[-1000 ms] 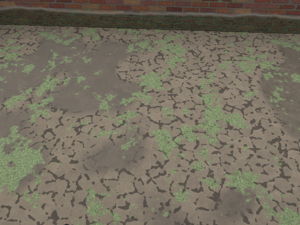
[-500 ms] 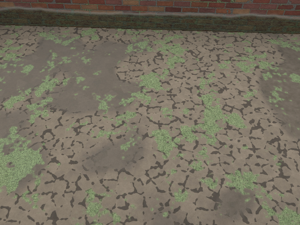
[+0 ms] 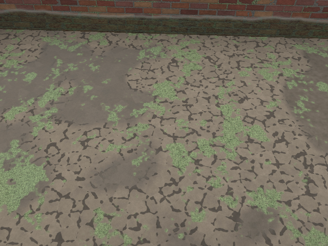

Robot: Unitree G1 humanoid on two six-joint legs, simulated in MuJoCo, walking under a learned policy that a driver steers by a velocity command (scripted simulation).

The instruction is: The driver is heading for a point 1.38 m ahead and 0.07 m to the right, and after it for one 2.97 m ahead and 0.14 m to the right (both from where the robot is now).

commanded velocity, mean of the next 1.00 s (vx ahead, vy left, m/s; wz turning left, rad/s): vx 0.50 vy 0.00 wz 0.00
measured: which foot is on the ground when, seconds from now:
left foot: down 0.00-1.00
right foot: down 0.00-1.00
